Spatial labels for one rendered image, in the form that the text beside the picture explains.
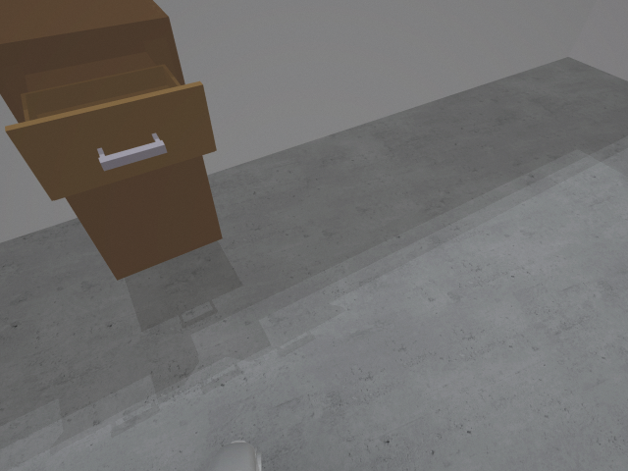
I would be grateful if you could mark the handle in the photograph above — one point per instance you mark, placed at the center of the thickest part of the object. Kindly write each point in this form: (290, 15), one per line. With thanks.
(132, 155)

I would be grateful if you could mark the left robot thigh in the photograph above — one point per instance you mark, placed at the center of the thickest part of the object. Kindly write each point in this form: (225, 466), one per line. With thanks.
(236, 457)

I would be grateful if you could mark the cabinet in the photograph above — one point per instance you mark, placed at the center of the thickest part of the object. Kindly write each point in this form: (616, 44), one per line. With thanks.
(138, 222)

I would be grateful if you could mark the drawer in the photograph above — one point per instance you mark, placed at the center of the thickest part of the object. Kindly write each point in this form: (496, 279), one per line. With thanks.
(66, 124)

